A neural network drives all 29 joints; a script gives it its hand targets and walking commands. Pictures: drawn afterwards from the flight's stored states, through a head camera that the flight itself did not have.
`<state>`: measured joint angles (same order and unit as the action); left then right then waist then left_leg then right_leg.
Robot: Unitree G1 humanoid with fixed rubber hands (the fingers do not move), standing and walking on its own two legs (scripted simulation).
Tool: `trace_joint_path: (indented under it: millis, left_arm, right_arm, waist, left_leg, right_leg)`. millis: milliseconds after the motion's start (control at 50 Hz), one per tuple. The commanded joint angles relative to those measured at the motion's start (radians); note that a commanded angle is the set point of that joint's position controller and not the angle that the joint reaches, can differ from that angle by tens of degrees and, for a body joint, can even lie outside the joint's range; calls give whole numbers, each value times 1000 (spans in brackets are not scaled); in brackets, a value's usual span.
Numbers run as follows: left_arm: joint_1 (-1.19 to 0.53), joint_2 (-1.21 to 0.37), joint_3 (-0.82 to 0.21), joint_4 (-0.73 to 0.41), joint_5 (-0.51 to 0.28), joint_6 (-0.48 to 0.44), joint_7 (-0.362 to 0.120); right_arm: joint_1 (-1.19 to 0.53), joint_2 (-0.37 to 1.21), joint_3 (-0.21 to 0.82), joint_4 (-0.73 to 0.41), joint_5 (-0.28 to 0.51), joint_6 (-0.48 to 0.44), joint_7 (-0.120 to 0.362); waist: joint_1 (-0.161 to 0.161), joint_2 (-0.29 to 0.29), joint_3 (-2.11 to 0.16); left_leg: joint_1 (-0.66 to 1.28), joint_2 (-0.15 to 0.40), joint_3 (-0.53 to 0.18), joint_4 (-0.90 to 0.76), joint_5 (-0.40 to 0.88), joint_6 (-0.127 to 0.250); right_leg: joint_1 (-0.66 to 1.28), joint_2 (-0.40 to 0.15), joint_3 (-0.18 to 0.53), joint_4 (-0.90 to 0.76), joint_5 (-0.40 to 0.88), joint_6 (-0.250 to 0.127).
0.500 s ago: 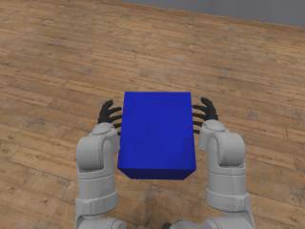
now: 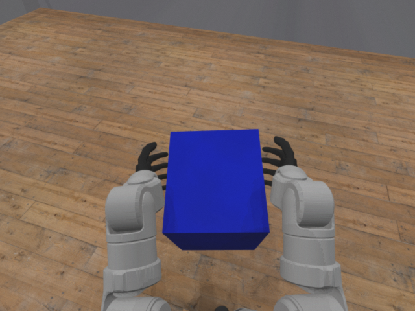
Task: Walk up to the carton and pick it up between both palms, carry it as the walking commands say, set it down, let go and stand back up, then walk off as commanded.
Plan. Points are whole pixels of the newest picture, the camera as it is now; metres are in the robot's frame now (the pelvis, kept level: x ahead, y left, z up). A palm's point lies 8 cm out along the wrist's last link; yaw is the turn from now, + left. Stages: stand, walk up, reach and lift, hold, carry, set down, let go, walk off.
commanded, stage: carry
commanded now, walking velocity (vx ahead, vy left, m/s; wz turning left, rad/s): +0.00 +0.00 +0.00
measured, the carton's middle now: (216, 196) +0.33 +0.01 +0.04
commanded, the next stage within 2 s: none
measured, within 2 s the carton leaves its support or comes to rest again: neither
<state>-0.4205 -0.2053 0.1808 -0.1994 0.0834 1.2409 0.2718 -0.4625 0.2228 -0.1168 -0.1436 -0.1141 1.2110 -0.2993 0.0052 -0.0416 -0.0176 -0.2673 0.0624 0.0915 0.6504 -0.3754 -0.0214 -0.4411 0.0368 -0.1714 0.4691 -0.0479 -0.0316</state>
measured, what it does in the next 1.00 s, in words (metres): steps on the spot: right foot, then left foot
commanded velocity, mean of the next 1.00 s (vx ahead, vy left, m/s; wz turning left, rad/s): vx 0.00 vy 0.00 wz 0.00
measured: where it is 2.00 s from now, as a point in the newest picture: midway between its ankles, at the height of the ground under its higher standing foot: outside the picture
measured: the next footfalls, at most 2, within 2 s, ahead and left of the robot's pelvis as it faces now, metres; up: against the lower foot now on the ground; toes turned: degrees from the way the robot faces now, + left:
right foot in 0.54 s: +0.10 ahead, -0.13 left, +0.00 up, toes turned -2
left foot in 0.94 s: +0.03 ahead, +0.09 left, +0.00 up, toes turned +3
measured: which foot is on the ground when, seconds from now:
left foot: down 0.00-0.54, up 0.56-0.92, down 0.94-1.00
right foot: down 0.00-0.42, up 0.44-0.52, down 0.54-1.00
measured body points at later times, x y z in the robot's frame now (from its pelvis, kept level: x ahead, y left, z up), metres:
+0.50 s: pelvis -0.01 -0.04 +0.00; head -0.02 -0.06 +0.45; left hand +0.31 +0.08 +0.12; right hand +0.31 -0.17 +0.12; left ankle -0.01 +0.13 -0.72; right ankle +0.06 -0.10 -0.69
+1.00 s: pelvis +0.00 -0.01 +0.00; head +0.02 -0.01 +0.45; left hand +0.32 +0.12 +0.09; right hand +0.33 -0.13 +0.09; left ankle -0.01 +0.09 -0.72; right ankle +0.06 -0.13 -0.72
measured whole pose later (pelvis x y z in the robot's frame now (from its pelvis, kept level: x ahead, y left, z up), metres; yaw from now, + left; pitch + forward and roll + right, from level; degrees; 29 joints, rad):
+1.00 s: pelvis +0.00 -0.01 +0.00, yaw +0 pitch +1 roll +0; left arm -0.43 -0.21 0.18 -0.13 0.09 1.19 0.27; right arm -0.45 0.22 -0.11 -0.08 -0.12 1.16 -0.33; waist 0.01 0.00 0.01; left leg -0.33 0.01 0.06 0.66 -0.35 0.02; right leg -0.43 -0.01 -0.03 0.65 -0.23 -0.03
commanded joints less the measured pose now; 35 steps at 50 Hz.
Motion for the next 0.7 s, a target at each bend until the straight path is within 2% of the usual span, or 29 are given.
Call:
trace_joint_path:
  millis: [0, 20, 40, 60, 80, 120, 160, 180, 200, 220, 240, 260, 280, 300, 320, 340, 360, 380, 400, 420, 440, 460, 480, 500, 520, 560, 600, 660, 680]
  left_arm:
    - [-390, -958, -591, -40, -299, 4, -202]
    - [-423, -960, -593, -71, -303, -3, -200]
    - [-449, -979, -615, -94, -321, -7, -203]
    - [-499, -1006, -634, -132, -334, -9, -209]
    - [-489, -1012, -627, -93, -338, -6, -207]
    - [-478, -1009, -621, -111, -335, -11, -206]
    - [-476, -1005, -621, -92, -324, -12, -206]
    - [-482, -1000, -626, -86, -324, -6, -205]
    - [-490, -997, -639, -105, -324, -7, -207]
    - [-428, -1006, -621, -51, -310, -1, -207]
    - [-422, -992, -617, -51, -316, 0, -210]
    - [-455, -970, -596, -64, -303, 0, -205]
    - [-481, -977, -577, -70, -305, -1, -204]
    - [-487, -947, -564, -67, -294, 1, -200]
    - [-401, -947, -560, -34, -279, 5, -203]
    - [-485, -949, -585, -70, -303, 1, -206]
    - [-483, -962, -612, -59, -306, 0, -208]
    - [-390, -991, -626, -39, -320, 3, -215]
    - [-418, -983, -590, -89, -329, -6, -218]
    - [-509, -968, -565, -94, -330, -22, -220]
    - [-508, -933, -527, -48, -285, -52, -216]
    - [-469, -986, -548, -71, -306, -45, -212]
    - [-525, -987, -557, -93, -327, -44, -209]
    - [-549, -927, -520, -37, -321, -37, -213]
    - [-534, -964, -545, -74, -337, -44, -214]
    - [-511, -970, -530, -42, -325, -32, -223]
    - [-463, -937, -450, 81, -260, -69, -226]
    - [-568, -1006, -525, -110, -322, -99, -222]
    - [-521, -984, -487, -49, -293, -103, -220]
  right_arm:
    - [-261, 971, 448, 2, 297, 3, 215]
    - [-285, 986, 468, -12, 314, -2, 218]
    - [-287, 996, 464, -20, 316, -7, 217]
    - [-291, 1022, 462, -16, 319, -6, 222]
    - [-315, 1013, 453, -13, 326, -7, 220]
    - [-315, 1022, 466, -26, 336, -6, 224]
    - [-309, 1023, 464, -13, 334, -9, 225]
    - [-274, 1012, 444, 11, 320, -2, 222]
    - [-264, 1032, 450, 22, 322, -2, 223]
    - [-311, 1010, 463, -5, 328, -1, 220]
    - [-312, 1002, 455, 12, 321, 6, 220]
    - [-333, 1000, 459, 22, 324, 12, 220]
    - [-361, 1012, 474, -5, 326, 13, 217]
    - [-302, 1006, 457, 35, 311, 16, 211]
    - [-243, 993, 459, 41, 299, 13, 212]
    - [-259, 1025, 473, 38, 300, 2, 206]
    - [-235, 1008, 466, 22, 290, -7, 201]
    - [-257, 1014, 463, 23, 288, -9, 194]
    - [-307, 981, 460, -18, 298, -1, 205]
    - [-390, 979, 482, -47, 307, 0, 207]
    - [-381, 980, 484, 0, 297, -9, 210]
    - [-403, 1025, 535, -54, 329, -8, 201]
    - [-398, 1001, 512, -49, 338, -13, 201]
    - [-385, 977, 483, -12, 314, -14, 191]
    - [-417, 996, 521, -70, 344, -19, 187]
    - [-417, 999, 538, -62, 329, -22, 184]
    - [-376, 974, 473, 88, 286, -51, 201]
    - [-434, 1042, 555, -60, 348, -69, 203]
    - [-434, 1021, 546, -23, 336, -68, 204]
  waist:
    - [-1, -130, -409]
    - [-7, -93, -407]
    - [-15, 17, -438]
    - [-16, 75, -415]
    - [-4, 133, -410]
    - [2, 52, -450]
    - [-3, -5, -456]
    - [-10, 1, -427]
    - [-16, 77, -402]
    - [-9, 202, -376]
    - [15, 285, -371]
    - [25, 238, -360]
    - [29, 68, -385]
    - [12, -185, -408]
    - [-3, -303, -413]
    - [-47, -343, -361]
    - [-94, -41, -365]
    - [-57, 620, -342]
    - [1, 621, -269]
    - [30, 415, -287]
    - [43, 150, -360]
    - [53, -86, -387]
    - [25, -167, -391]
    - [-11, -339, -392]
    - [-12, -250, -318]
    - [-18, -122, -387]
    - [-11, -101, -449]
    - [-13, -102, -447]
    - [-10, -114, -459]
  left_leg:
    - [54, -75, 64, -183, -267, 68]
    - [106, -70, 73, -225, -256, 78]
    - [88, -16, -18, -316, -252, 104]
    - [67, 21, -59, -353, -237, 112]
    - [31, 39, -92, -329, -206, 100]
    - [17, 22, -68, -264, -222, 78]
    - [48, -4, -4, -276, -278, 79]
    - [43, -7, 20, -308, -337, 87]
    - [0, 45, -21, -348, -371, 115]
    - [-128, 111, -115, -386, -364, 147]
    - [-258, 141, -177, -288, -299, 126]
    - [-336, 114, -158, -220, -288, 92]
    - [-264, 41, -74, -113, -250, 41]
    - [-99, -66, 57, -42, -247, 19]
    - [87, -134, 169, -3, -270, 28]
    - [282, -127, 263, -99, -355, 98]
    - [217, 45, 133, -430, -480, 234]
    - [-175, 364, -259, -520, -385, 309]
    - [-363, 373, -365, -351, -117, 286]
    - [-428, 261, -244, -245, -59, 171]
    - [-228, 160, -106, -90, -11, 51]
    - [-95, 55, -30, 70, -49, 5]
    - [-100, 28, -30, 193, -120, 2]
    - [-164, -72, -3, 292, -246, 0]
    - [-222, -30, -119, 342, -225, -15]
    - [-183, -49, -119, 310, -118, 8]
    - [-212, -44, -119, 294, -88, 14]
    - [-253, -25, -157, 265, -75, 8]
    - [-245, -38, -153, 262, -78, 13]
  right_leg:
    - [291, -198, 216, -439, -420, 288]
    - [270, -171, 177, -401, -355, 319]
    - [313, -126, 134, -283, -265, 307]
    - [307, -104, 130, -214, -206, 287]
    - [340, -97, 135, -178, -165, 211]
    - [392, -127, 168, -192, -188, 171]
    - [387, -128, 164, -252, -187, 275]
    - [370, -98, 136, -243, -239, 323]
    - [367, -74, 126, -109, -241, 365]
    - [394, -44, 137, 126, -260, 339]
    - [451, -79, 211, 217, -270, 203]
    - [498, -124, 267, 166, -319, 135]
    - [467, -188, 347, -63, -367, 133]
    - [399, -232, 380, -364, -367, 230]
    - [270, -220, 298, -497, -321, 401]
    - [78, -111, 99, -431, -268, 666]
    - [97, 68, -61, 59, -183, 804]
    - [231, 85, 117, 955, -437, 595]
    - [192, -65, 434, 1002, -606, 240]
    - [307, -137, 519, 753, -508, 106]
    - [278, -195, 473, 170, -357, 55]
    - [362, -148, 356, -215, -160, 67]
    - [433, -172, 312, -176, 0, 147]
    - [422, -350, 527, -209, 249, 219]
    - [364, -409, 593, -135, 313, 143]
    - [351, -305, 459, -145, 76, 131]
    - [424, -310, 460, -142, 26, 83]
    - [465, -329, 490, -104, 102, 36]
    - [459, -324, 504, -129, 57, 38]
